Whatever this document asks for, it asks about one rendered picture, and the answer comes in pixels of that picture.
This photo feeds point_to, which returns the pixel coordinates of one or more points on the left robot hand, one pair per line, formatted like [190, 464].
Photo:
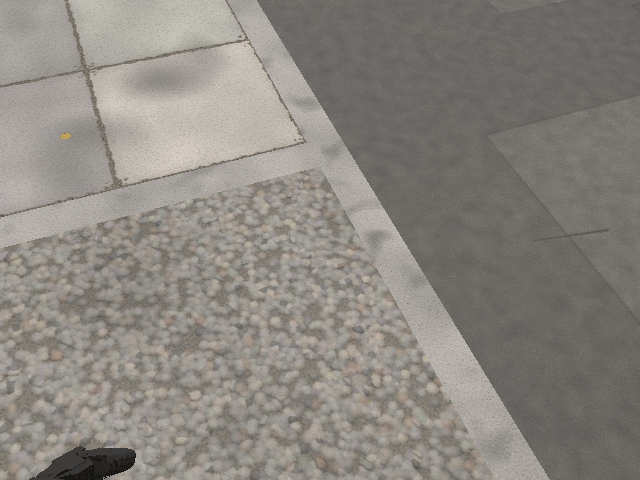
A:
[81, 464]

